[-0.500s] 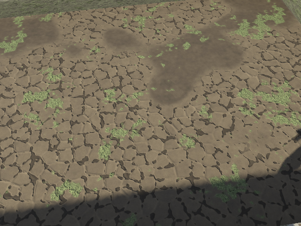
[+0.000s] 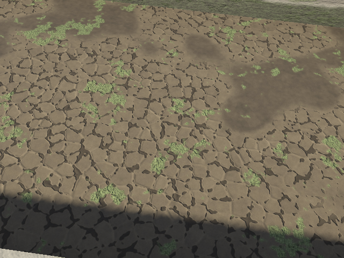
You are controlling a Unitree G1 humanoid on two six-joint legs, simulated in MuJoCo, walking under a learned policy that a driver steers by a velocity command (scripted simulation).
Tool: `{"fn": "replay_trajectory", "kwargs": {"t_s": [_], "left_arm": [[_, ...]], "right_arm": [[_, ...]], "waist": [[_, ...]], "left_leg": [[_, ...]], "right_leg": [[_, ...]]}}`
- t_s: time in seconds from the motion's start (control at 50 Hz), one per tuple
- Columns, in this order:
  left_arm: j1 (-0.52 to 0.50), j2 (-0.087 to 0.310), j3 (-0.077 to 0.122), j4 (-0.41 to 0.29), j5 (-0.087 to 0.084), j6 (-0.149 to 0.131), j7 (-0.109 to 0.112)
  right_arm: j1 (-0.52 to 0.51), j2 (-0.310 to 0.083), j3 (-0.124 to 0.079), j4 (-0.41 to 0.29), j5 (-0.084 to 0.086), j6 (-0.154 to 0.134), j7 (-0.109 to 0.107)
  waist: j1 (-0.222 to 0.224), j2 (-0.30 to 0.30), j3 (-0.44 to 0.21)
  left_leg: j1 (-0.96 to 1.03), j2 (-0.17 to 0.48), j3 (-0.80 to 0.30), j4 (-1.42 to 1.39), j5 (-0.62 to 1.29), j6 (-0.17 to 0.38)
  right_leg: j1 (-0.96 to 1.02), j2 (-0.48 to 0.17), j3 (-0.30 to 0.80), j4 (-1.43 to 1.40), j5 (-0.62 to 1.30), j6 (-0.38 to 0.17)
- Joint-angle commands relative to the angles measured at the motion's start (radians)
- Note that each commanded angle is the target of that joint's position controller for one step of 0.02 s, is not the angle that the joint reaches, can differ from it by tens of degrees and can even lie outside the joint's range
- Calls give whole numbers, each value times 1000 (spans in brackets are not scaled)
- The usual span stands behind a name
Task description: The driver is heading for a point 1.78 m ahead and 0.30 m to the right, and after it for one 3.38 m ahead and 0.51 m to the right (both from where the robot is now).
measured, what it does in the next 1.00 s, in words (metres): steps on the spot: right foot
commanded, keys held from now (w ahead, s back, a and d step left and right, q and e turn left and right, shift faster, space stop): no key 1.00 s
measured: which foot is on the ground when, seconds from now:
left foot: down 0.00-1.00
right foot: up 0.00-0.06, down 0.08-1.00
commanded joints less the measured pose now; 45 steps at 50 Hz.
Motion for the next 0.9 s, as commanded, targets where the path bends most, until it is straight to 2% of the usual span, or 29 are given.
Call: {"fn": "replay_trajectory", "kwargs": {"t_s": [0.02,0.04,0.06,0.08,0.1,0.12,0.14,0.16,0.2,0.24,0.32,0.4,0.42,0.5,0.62,0.84,0.86,0.9], "left_arm": [[-11,57,2,-66,-2,-29,-16],[16,44,-3,-59,5,-35,-21],[49,25,-11,-51,23,-41,-25],[69,35,-16,-48,48,-45,-28],[65,85,-14,-61,64,-48,-32],[17,115,-12,-49,61,-53,-37],[-43,56,-29,-69,51,-59,-40],[-36,47,-32,-64,40,-60,-37],[11,68,-28,-49,25,-64,-29],[44,59,-31,-39,22,-61,-18],[83,45,-34,-33,18,-51,-7],[117,35,-35,-24,16,-45,-5],[119,47,-31,-24,23,-41,-3],[147,41,-31,-12,16,-34,-2],[172,46,-29,4,13,-31,-2],[243,52,-24,47,11,-16,12],[242,48,-30,48,10,-13,15],[254,49,-31,55,12,-8,20]], "right_arm": [[10,-133,-44,-43,8,-8,2],[-14,-118,-38,-43,13,-9,3],[-26,-100,-31,-35,18,-12,4],[7,-85,-28,-14,15,-17,6],[59,-75,-28,-3,2,-22,6],[53,-67,-28,-14,1,-23,3],[47,-101,-35,5,-6,-26,0],[17,-99,-35,13,-9,-25,-1],[15,-79,-28,28,-17,-19,-1],[36,-55,-19,47,-14,-23,2],[64,-56,-20,89,-13,-37,-3],[88,-58,-20,124,-9,-45,-8],[90,-74,-24,135,-16,-45,-10],[114,-74,-24,171,-8,-44,-18],[118,-74,-21,210,-4,-36,-28],[116,-65,-12,309,1,-41,-31],[104,-65,-11,311,-3,-46,-32],[105,-65,-10,329,-1,-52,-30]], "waist": [[-21,217,-108],[1,202,-114],[31,176,-121],[29,134,-136],[-14,6,-141],[-60,-219,-86],[-54,-188,-39],[-39,-156,-27],[-20,-111,-21],[-14,-89,-9],[5,-10,-7],[17,33,-26],[21,37,-24],[23,40,-53],[13,19,-69],[18,19,-39],[16,9,-32],[18,10,-36]], "left_leg": [[100,227,-318,-175,-60,167],[73,216,-320,-172,-81,150],[35,198,-307,-174,-110,117],[7,163,-274,-158,-162,69],[-5,74,-190,-71,-241,20],[66,38,-69,-65,-223,-20],[108,66,-66,-90,-132,-40],[121,71,-62,-109,-68,-43],[127,76,-65,-125,-39,-42],[112,83,-67,-151,-44,-39],[82,91,-72,-178,-32,-44],[87,96,-79,-186,9,-44],[89,98,-85,-192,25,-44],[127,102,-83,-180,99,-40],[173,107,-77,-152,187,-25],[172,106,-60,-157,203,-39],[163,107,-55,-160,198,-42],[156,107,-51,-164,194,-46]], "right_leg": [[26,-16,-4,-144,-1,-21],[88,-21,-5,-230,61,-35],[182,-33,-9,-367,197,-52],[261,-79,16,-405,314,-66],[273,-175,109,-410,462,-104],[94,-217,195,-525,260,-164],[47,-185,189,-573,89,-156],[57,-150,156,-568,-3,-125],[75,-137,143,-581,-66,-109],[91,-129,131,-584,-74,-107],[142,-112,103,-556,-11,-111],[176,-92,74,-517,80,-110],[186,-89,71,-509,115,-106],[209,-78,51,-482,225,-96],[215,-66,34,-470,335,-76],[240,-55,30,-482,385,-66],[240,-59,37,-487,402,-69],[259,-59,39,-487,415,-70]]}}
